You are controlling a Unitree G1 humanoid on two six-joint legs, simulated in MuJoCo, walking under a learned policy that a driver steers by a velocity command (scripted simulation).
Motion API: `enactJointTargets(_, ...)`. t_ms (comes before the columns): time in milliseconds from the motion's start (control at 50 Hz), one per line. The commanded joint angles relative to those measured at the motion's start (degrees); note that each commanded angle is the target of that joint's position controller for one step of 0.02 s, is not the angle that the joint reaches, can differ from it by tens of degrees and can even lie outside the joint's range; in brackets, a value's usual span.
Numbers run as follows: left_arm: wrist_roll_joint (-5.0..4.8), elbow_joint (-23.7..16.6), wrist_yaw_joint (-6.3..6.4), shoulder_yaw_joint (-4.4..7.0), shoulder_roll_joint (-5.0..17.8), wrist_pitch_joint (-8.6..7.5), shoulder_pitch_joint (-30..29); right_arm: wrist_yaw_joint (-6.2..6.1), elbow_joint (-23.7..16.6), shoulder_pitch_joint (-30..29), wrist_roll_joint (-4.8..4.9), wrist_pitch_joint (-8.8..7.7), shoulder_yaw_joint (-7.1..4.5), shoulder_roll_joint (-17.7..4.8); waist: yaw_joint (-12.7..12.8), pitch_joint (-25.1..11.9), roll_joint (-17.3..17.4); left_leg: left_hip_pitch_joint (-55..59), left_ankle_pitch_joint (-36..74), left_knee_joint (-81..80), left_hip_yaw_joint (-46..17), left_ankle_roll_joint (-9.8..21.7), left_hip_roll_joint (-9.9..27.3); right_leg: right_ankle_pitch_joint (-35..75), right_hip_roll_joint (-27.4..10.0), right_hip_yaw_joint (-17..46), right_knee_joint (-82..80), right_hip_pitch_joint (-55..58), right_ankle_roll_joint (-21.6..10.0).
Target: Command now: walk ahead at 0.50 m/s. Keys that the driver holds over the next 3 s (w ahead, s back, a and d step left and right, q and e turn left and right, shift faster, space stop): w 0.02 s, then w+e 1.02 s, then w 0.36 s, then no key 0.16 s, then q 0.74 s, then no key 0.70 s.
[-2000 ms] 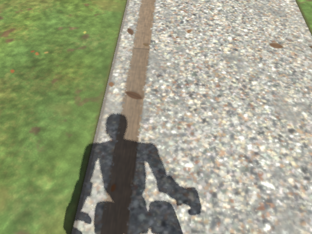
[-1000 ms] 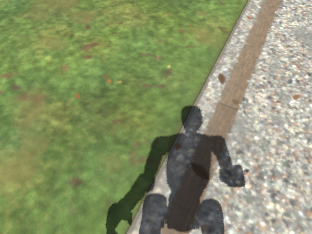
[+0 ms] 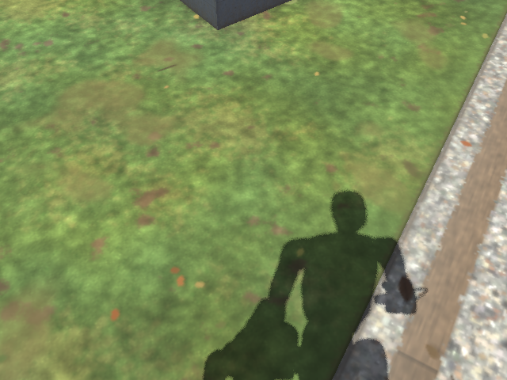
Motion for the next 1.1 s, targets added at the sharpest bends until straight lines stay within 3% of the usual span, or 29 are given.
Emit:
enactJointTargets(20,-0.32,-0.87,0.56,2.30,10.15,0.53,1.79,0.97,-5.01,-5.41,0.29,-1.43,-0.85,-5.24,-1.66,3.32,-6.46,0.20,-4.64,-2.72,0.43,1.91,-1.08,22.85,-18.24,7.41,0.92,1.57,-8.23)
enactJointTargets(40,-0.42,-1.07,0.60,2.40,10.49,0.77,0.94,0.98,-4.46,-2.70,0.18,-1.65,-1.40,-6.50,-3.53,1.72,-7.02,5.46,-6.47,-3.57,1.24,2.73,-2.41,29.77,-17.94,7.58,4.35,1.35,-7.59)
enactJointTargets(60,-0.55,-1.42,0.60,2.21,10.12,1.04,-0.42,0.78,-2.52,4.04,-0.03,-1.83,-2.47,-8.24,-7.43,-2.09,-6.76,15.04,-6.31,-5.13,2.65,3.94,-4.22,37.80,-15.81,6.31,11.79,-0.10,-6.45)
enactJointTargets(80,-0.14,-2.27,0.57,1.42,8.23,1.11,-0.89,0.23,0.45,14.79,-0.57,-1.97,-3.95,-11.64,-11.66,-9.42,-4.88,31.49,-5.01,-3.12,-0.02,6.15,-1.51,35.09,-12.46,4.40,24.68,-7.60,-4.70)
enactJointTargets(100,0.71,-3.79,0.25,-0.26,2.76,0.42,3.94,-0.35,1.81,23.06,-1.75,-1.80,-5.38,-17.75,-11.31,-19.24,6.84,55.14,-8.16,-3.30,-20.93,12.92,13.80,12.38,-4.61,0.78,47.24,-28.74,-0.87)
enactJointTargets(120,-0.30,-3.03,0.03,-0.75,1.76,-0.79,5.34,-0.18,2.41,24.48,-1.17,-1.48,-4.46,-15.01,-11.22,-24.74,14.54,59.97,-16.31,-12.38,-39.48,17.17,19.81,-17.48,0.08,7.18,59.11,-39.72,-0.11)
enactJointTargets(140,-1.93,-3.70,-0.07,0.96,7.88,-1.44,0.79,-0.24,1.90,20.64,-0.80,-1.63,-3.16,-11.01,-11.36,-16.47,8.93,53.22,-20.75,-13.86,-33.05,14.10,17.68,-15.55,-3.54,10.64,64.14,-44.87,-1.04)
enactJointTargets(160,-2.35,-4.90,0.03,1.18,8.50,-1.58,-3.15,-0.41,0.90,16.01,-0.87,-1.72,-2.43,-8.72,-10.07,-10.16,6.28,44.98,-19.94,-15.15,-24.63,11.56,15.75,-10.26,-6.67,8.99,63.47,-45.81,-1.72)
enactJointTargets(180,-1.93,-5.06,0.38,1.39,7.80,-1.21,-4.79,-0.26,0.62,11.90,-1.11,-1.94,-1.77,-6.74,-8.23,-5.65,3.19,36.66,-17.37,-17.76,-18.58,10.18,13.47,-5.58,-8.83,8.30,60.22,-43.48,-1.59)
enactJointTargets(220,-1.37,-4.40,0.62,1.92,5.83,0.56,-2.73,-0.08,0.88,8.22,-1.88,-2.46,-1.18,-4.56,-4.92,-2.16,4.98,27.62,-13.17,-21.73,-10.22,8.43,10.35,-0.26,-11.21,8.87,55.89,-37.44,-1.43)
enactJointTargets(260,-1.41,-4.56,0.56,1.88,3.76,1.86,-2.21,-0.29,1.69,8.39,-2.03,-2.83,-1.44,-5.23,-3.82,-0.73,3.93,25.01,-8.23,-23.81,-4.93,8.79,9.74,2.49,-11.48,8.78,54.43,-37.18,-1.03)
enactJointTargets(360,-0.58,-7.38,-0.01,2.29,3.54,2.21,-8.16,-1.84,3.06,10.84,-2.41,-2.71,-1.96,-7.26,-4.38,1.72,1.49,27.69,-0.69,-25.13,4.02,8.44,9.01,15.62,-10.56,9.32,42.72,-43.23,0.26)
enactJointTargets(440,-0.16,-10.49,-1.50,1.34,2.04,1.96,-16.12,-2.67,3.61,13.50,-1.75,-2.04,-2.22,-8.72,-7.06,4.17,0.10,30.80,0.93,-25.67,9.36,7.43,9.08,21.09,-9.76,4.15,31.65,-42.48,-0.12)
enactJointTargets(520,-0.32,-14.36,-3.04,0.77,1.71,2.01,-21.77,-2.77,4.71,17.29,-0.88,-0.34,-2.77,-9.87,-8.65,5.80,-0.10,40.34,8.61,-21.26,11.88,7.11,11.75,15.38,-8.58,0.82,26.39,-45.61,-1.81)
enactJointTargets(580,-0.55,-15.88,-3.81,1.82,4.10,2.24,-19.14,-3.12,3.74,15.42,-0.15,0.88,-3.47,-12.28,-5.25,2.08,2.92,42.82,34.07,-11.83,14.23,5.54,12.19,6.88,-3.95,-4.03,25.61,-36.73,-4.65)
enactJointTargets(620,-0.98,-13.59,-3.46,4.30,8.66,2.33,-6.51,-3.33,2.92,13.21,0.23,1.69,-3.67,-13.51,2.29,-4.90,3.72,39.11,42.39,6.06,15.59,3.44,10.28,6.64,0.63,-5.53,21.90,-19.11,-7.97)
enactJointTargets(640,-0.86,-11.33,-2.25,6.44,13.23,2.70,2.67,-3.37,2.06,13.05,-0.22,1.34,-3.36,-12.94,6.34,-9.86,-0.43,26.94,27.88,22.28,15.62,0.74,7.80,8.12,-2.06,2.25,18.58,-1.92,-10.77)
enactJointTargets(660,-1.23,-10.95,-1.55,7.33,19.23,2.64,2.62,-2.26,-0.79,18.03,-2.50,-0.32,-0.64,-3.27,-0.61,-13.40,-16.24,-0.34,-29.29,43.35,11.98,-3.00,-4.04,3.64,-17.04,32.96,15.55,17.76,-20.86)
enactJointTargets(680,-0.27,-12.54,-1.72,6.01,16.26,1.83,4.84,-1.30,-2.36,13.60,-0.13,-3.26,-0.60,-5.87,1.76,-21.55,-10.87,-8.31,-37.16,51.11,-2.55,-2.18,-7.60,-2.38,-22.30,51.04,5.96,22.98,-24.53)
enactJointTargets(700,0.26,-12.31,-1.76,4.99,12.61,1.13,3.31,-0.73,-4.14,7.17,2.04,-4.77,-1.34,-8.49,3.13,-14.47,-7.63,-13.67,-32.00,50.31,-4.45,-0.42,-4.35,1.67,-20.72,43.02,4.43,19.25,-20.91)
enactJointTargets(720,-0.14,-12.93,-1.72,4.34,10.29,0.58,-0.57,-0.87,-4.21,6.38,1.67,-5.40,-1.16,-8.18,0.63,-9.37,-3.94,-12.30,-26.79,45.10,-4.36,0.58,-1.57,6.36,-18.23,35.11,4.81,10.81,-18.60)
enactJointTargets(740,-0.23,-14.05,-1.72,3.68,8.14,0.40,-5.18,-1.34,-3.35,6.60,0.08,-5.29,-1.60,-8.60,-2.08,-5.91,-1.51,-8.04,-24.17,39.97,-4.14,0.25,0.29,11.88,-15.85,29.26,4.28,1.82,-16.97)
enactJointTargets(760,0.25,-15.14,-1.48,3.08,6.72,0.25,-7.73,-1.45,-3.10,7.94,-0.60,-4.51,-2.19,-9.43,-4.22,-4.89,-2.11,-3.33,-22.35,36.79,-4.49,-0.23,1.59,16.30,-14.40,25.82,3.15,-4.26,-16.36)
enactJointTargets(820,0.07,-15.75,-0.54,3.29,8.61,0.06,-7.45,-1.60,-4.02,7.83,-1.57,-2.37,-2.17,-7.76,-5.99,-2.88,-2.22,0.42,-19.51,28.22,-3.06,-2.80,1.71,21.87,-12.53,21.52,0.77,-12.50,-16.14)
enactJointTargets(880,-0.19,-15.55,0.59,3.85,10.66,0.28,-4.78,-1.69,-6.38,1.17,-1.96,-1.88,-1.39,-5.98,-4.03,-0.89,-3.79,0.87,-8.49,14.99,-1.80,-4.55,-0.37,21.58,-9.37,17.25,0.51,-16.12,-14.02)
enactJointTargets(940,-0.41,-15.21,0.84,3.87,10.53,0.87,-2.32,-0.96,-8.12,-4.52,-1.30,-2.23,-0.71,-4.95,-1.32,-0.27,-6.12,5.42,2.00,2.83,-0.95,-4.42,-3.58,15.58,-7.21,16.00,1.60,-17.98,-11.23)
enactJointTargets(1040,-0.69,-14.43,1.12,3.74,9.83,1.60,0.54,0.09,-10.03,-6.56,-0.43,-3.31,-1.48,-8.36,-1.04,-0.67,-8.02,7.66,-1.62,-4.16,-3.49,-2.59,-4.80,10.43,-10.55,23.81,8.26,-10.70,-9.69)
enactJointTargets(1080,-0.23,-14.64,1.38,3.54,9.29,1.89,-0.21,0.37,-8.67,-1.49,-0.61,-4.03,-1.94,-9.34,-3.78,-1.88,-9.75,12.81,-4.23,-5.94,-2.00,-0.51,-4.93,14.52,-11.00,24.59,12.59,-8.65,-8.58)
enactJointTargets(1100,0.03,-14.88,1.29,2.88,7.54,1.82,-0.22,0.21,-7.14,4.08,-1.33,-4.38,-2.69,-10.78,-6.25,-5.15,-9.36,21.09,-4.22,-6.72,-1.65,1.38,-4.47,19.70,-8.38,22.82,18.53,-9.36,-7.08)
